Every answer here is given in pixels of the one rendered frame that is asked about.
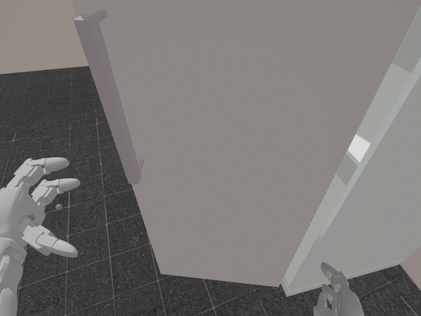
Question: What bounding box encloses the robot left hand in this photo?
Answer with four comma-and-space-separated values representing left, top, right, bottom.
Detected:
0, 157, 80, 257

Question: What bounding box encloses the left robot forearm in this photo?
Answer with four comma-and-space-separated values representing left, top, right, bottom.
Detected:
0, 238, 27, 316

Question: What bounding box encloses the handle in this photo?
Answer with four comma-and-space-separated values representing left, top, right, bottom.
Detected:
74, 9, 144, 184

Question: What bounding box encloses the robot right hand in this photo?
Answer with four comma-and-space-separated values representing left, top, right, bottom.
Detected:
314, 262, 364, 316

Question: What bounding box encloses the fridge door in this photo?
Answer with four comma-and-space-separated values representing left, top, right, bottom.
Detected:
72, 0, 421, 287

